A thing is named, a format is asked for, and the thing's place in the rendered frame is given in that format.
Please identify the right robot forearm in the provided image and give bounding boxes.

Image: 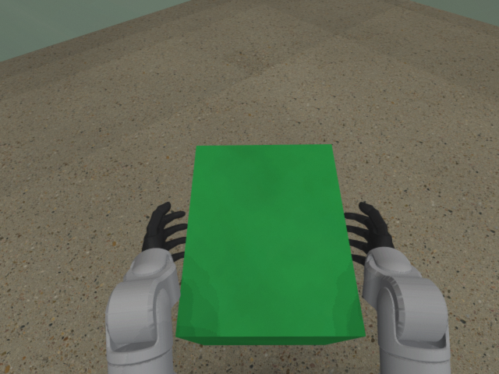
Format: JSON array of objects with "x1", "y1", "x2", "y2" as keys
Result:
[{"x1": 363, "y1": 247, "x2": 451, "y2": 374}]

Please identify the left robot forearm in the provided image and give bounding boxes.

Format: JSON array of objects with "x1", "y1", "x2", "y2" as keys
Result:
[{"x1": 105, "y1": 248, "x2": 181, "y2": 374}]

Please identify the carton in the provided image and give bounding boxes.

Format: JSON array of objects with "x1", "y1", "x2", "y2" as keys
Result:
[{"x1": 175, "y1": 144, "x2": 366, "y2": 345}]

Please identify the robot right hand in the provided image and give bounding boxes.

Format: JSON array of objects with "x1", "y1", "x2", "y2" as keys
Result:
[{"x1": 344, "y1": 202, "x2": 395, "y2": 265}]

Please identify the robot left hand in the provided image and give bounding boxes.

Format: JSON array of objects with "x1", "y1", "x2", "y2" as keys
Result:
[{"x1": 142, "y1": 202, "x2": 188, "y2": 262}]

